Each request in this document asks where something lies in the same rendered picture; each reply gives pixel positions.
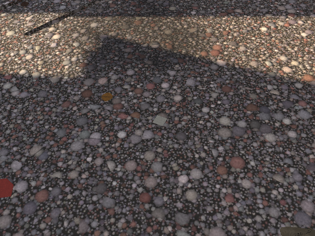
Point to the right robot hand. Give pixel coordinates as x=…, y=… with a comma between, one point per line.
x=297, y=231

